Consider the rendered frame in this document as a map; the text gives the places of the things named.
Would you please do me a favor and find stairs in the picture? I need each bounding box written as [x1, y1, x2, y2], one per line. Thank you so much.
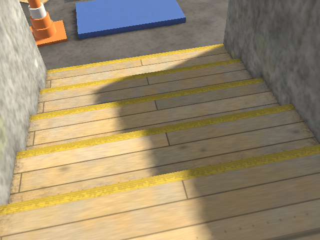
[8, 43, 320, 204]

